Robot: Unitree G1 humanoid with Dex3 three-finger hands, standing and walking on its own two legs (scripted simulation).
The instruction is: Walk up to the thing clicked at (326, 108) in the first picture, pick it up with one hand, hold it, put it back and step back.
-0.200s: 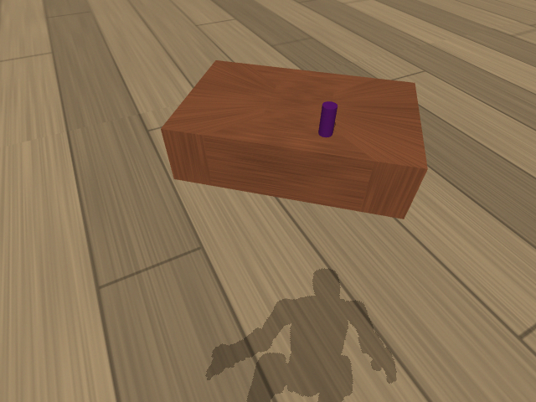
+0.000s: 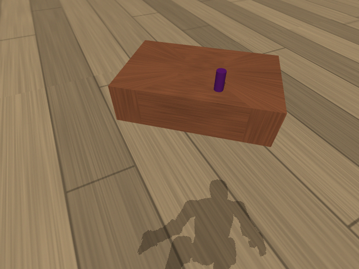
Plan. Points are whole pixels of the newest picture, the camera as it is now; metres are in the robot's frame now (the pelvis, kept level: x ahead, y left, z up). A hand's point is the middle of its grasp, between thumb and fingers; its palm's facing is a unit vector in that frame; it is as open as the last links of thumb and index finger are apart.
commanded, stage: stand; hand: right
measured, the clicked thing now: (219, 80) +1.39 -0.24 -0.38
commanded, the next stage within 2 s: walk up in 0.92 s
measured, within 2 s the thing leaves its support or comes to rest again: neither
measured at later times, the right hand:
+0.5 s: hand out of the picture +0.08 -0.25 -0.16, palm faces -0.03 +0.94 -0.33, open 7.4 cm
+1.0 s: hand out of the picture +0.09 -0.26 -0.15, palm faces -0.02 +0.95 -0.33, open 7.4 cm
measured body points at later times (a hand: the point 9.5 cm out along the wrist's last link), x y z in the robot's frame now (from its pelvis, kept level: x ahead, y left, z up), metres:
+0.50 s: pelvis +0.01 +0.00 +0.00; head +0.02 +0.00 +0.45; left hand +0.08 +0.30 -0.13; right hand +0.08 -0.30 -0.13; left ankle +0.01 +0.12 -0.75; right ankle +0.01 -0.12 -0.75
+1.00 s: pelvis +0.02 +0.00 +0.00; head +0.02 +0.00 +0.45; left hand +0.09 +0.30 -0.13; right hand +0.09 -0.31 -0.13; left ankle +0.01 +0.12 -0.74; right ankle +0.00 -0.12 -0.74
